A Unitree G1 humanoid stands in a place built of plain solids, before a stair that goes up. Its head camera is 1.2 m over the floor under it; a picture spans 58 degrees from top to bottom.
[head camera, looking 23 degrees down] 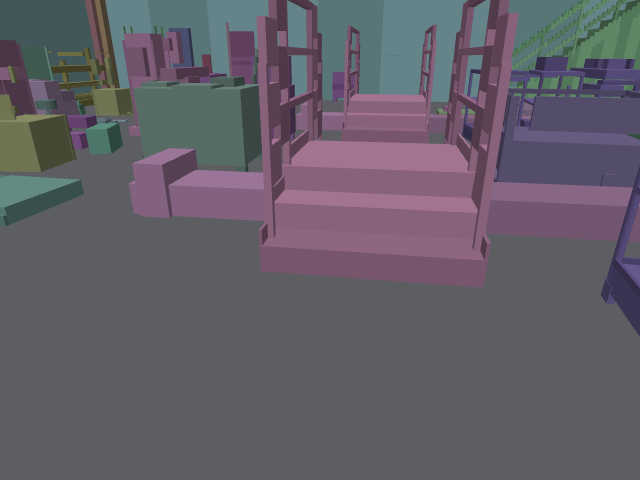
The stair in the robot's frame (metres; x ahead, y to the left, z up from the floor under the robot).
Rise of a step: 0.17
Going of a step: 0.30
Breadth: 1.30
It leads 9 degrees to the right of straight ahead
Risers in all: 3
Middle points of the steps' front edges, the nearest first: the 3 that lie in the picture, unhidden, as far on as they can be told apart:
2.24 -0.28 0.17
2.53 -0.33 0.34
2.83 -0.37 0.51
